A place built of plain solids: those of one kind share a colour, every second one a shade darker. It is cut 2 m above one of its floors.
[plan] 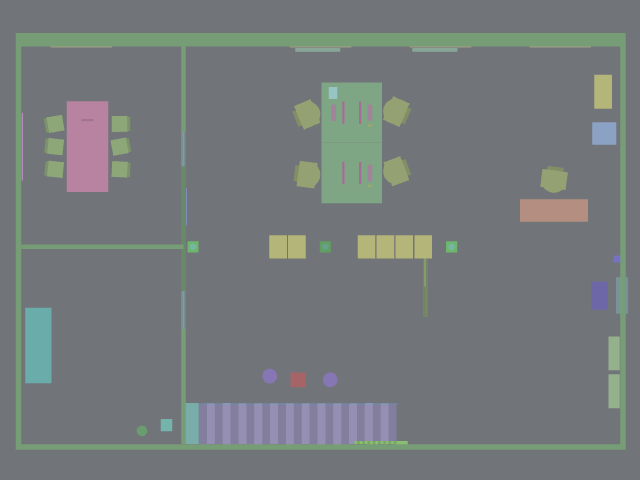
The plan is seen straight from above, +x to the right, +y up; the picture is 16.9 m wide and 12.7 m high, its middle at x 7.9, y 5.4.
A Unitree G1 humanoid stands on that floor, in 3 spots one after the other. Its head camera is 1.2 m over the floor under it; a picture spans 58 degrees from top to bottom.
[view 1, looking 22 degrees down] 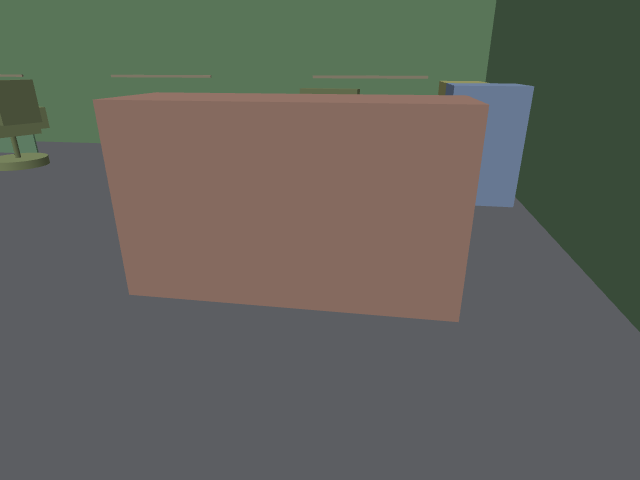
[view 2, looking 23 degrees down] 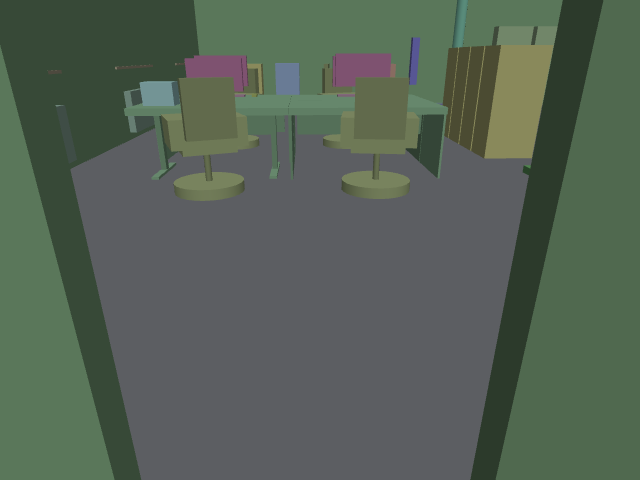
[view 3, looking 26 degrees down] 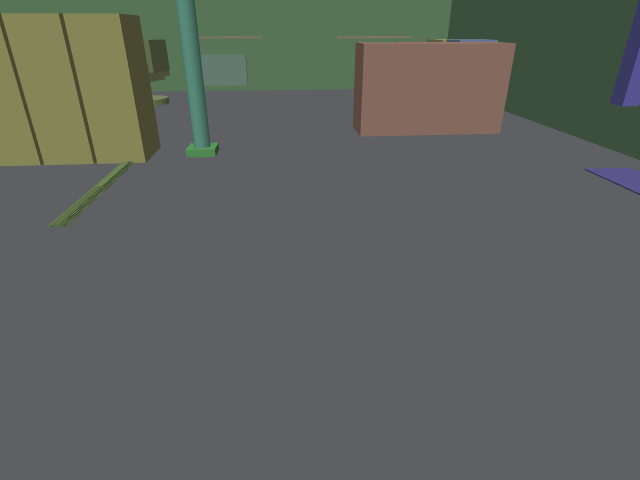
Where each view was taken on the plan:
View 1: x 14.59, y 3.93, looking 99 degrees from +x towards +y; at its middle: reception_counter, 2.13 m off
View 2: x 3.49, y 7.81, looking -2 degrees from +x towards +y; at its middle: ground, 3.07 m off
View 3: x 12.22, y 0.56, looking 85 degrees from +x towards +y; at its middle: ground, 2.74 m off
